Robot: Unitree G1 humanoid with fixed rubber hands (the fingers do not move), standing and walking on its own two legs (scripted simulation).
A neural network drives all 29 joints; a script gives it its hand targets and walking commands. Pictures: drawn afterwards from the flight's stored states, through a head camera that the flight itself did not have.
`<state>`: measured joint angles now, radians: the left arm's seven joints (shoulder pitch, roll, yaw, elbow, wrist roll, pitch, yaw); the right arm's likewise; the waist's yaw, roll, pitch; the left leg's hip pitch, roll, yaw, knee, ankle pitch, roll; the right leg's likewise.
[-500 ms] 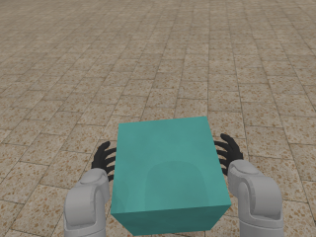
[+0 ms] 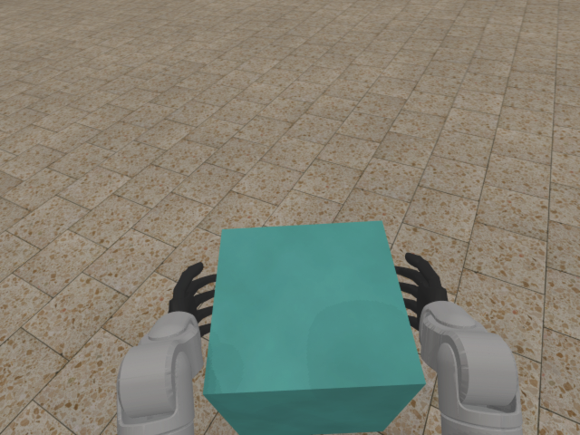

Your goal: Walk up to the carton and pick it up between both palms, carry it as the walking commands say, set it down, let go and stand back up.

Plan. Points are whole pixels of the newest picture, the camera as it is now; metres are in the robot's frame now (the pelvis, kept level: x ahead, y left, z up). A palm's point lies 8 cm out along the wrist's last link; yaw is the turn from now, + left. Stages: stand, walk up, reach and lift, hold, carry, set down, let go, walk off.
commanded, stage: carry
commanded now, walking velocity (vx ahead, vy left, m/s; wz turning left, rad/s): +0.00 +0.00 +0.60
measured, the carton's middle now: (307, 336) +0.28 +0.00 +0.01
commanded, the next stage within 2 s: none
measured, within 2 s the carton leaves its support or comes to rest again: neither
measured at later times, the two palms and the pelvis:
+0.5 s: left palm out of the picture +0.14 +0.28 +0.06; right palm (300, 334) +0.25 +0.01 +0.07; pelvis -0.05 +0.04 -0.01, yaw +20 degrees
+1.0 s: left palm out of the picture +0.04 +0.29 +0.11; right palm (268, 366) +0.20 +0.04 +0.10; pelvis -0.10 +0.02 +0.01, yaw +37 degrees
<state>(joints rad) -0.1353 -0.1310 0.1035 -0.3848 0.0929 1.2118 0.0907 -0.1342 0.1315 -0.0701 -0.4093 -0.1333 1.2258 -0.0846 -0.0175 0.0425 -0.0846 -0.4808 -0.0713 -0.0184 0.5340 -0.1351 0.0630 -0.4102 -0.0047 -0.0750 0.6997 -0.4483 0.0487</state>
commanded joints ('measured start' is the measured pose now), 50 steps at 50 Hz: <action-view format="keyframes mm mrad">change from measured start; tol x32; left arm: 1 -414 -924 -708 -42 -378 5 -252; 50 -409 -885 -628 -16 -347 18 -258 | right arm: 1 -433 869 719 -63 410 2 259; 50 -512 893 730 -33 452 18 249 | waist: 1 10 97 -293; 3 30 -358 -233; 19 19 -287 -247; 22 -13 244 -292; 50 22 -243 -174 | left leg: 1 57 198 -240 -166 -42 -30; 6 -204 98 14 661 -269 -89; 18 17 62 203 130 -210 -88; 21 383 174 16 -168 105 -53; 23 583 460 -368 -13 919 156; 39 108 221 -249 -194 -52 -19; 44 -212 89 5 636 -302 -99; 50 -173 90 106 516 -283 -123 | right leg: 1 340 -28 -11 -328 77 -32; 3 374 -511 471 -484 82 -211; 16 345 -372 -56 -195 771 -124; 20 260 -375 -129 -19 622 -15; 23 -295 -150 -32 415 -286 80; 25 -280 -148 24 454 -171 65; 39 273 9 -48 -281 64 -21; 41 444 -394 400 -496 -19 -158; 50 340 -337 8 -275 630 -136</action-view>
